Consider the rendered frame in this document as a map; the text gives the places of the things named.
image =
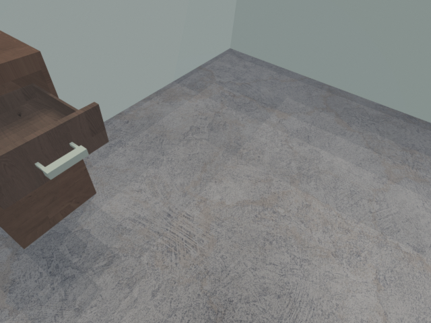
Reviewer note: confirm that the cabinet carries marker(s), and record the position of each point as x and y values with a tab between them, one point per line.
32	216

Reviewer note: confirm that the handle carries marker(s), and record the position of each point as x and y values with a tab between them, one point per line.
65	162

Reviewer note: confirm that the drawer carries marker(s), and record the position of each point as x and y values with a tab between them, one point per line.
36	126

